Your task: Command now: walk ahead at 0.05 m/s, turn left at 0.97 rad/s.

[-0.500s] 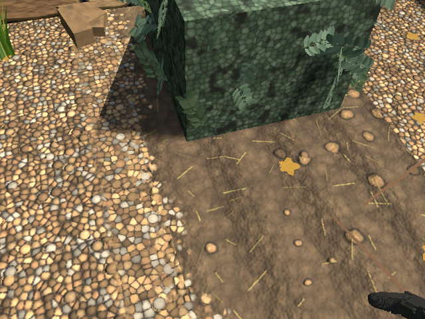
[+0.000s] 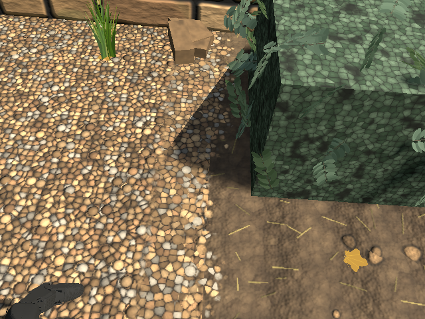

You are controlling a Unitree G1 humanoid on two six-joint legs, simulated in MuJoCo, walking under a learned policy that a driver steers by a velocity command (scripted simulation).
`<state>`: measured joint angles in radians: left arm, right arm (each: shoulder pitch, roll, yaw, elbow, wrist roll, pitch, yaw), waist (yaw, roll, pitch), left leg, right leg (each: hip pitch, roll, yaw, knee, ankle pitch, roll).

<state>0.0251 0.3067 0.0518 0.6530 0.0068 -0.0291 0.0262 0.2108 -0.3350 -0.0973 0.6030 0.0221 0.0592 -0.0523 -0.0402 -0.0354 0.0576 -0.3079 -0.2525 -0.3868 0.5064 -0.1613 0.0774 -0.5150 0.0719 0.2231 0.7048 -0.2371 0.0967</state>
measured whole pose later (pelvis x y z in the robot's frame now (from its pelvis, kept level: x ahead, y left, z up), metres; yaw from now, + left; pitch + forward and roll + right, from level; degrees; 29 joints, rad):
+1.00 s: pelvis +0.10 +0.03 -0.01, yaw +58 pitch +3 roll -1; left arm 0.13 0.32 0.09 0.68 -0.03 -0.06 -0.01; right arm 0.21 -0.32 -0.07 0.57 0.03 0.03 -0.02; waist 0.00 -0.01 -0.02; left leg -0.33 -0.14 -0.32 0.66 -0.41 0.05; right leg -0.31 0.07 0.09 0.52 -0.29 0.02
